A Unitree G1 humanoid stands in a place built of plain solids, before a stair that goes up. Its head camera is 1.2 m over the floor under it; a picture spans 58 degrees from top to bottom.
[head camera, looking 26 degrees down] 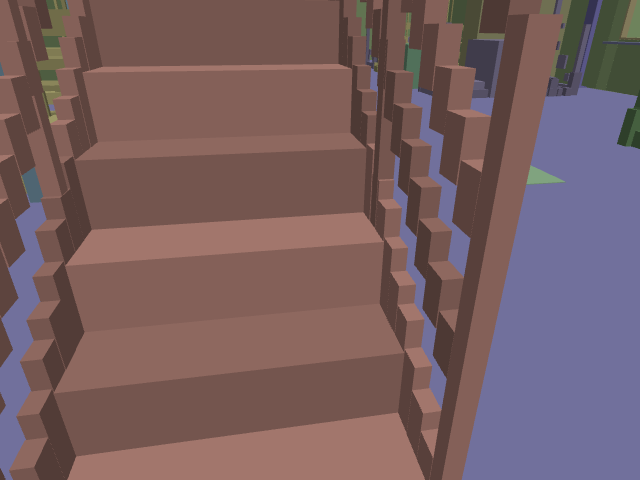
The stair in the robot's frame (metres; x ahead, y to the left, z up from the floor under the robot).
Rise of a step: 0.22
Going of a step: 0.23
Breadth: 0.95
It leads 9 degrees to the left of straight ahead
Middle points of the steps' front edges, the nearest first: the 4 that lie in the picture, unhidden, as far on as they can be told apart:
0.82 0.20 0.43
1.05 0.24 0.65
1.28 0.28 0.86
1.50 0.31 1.08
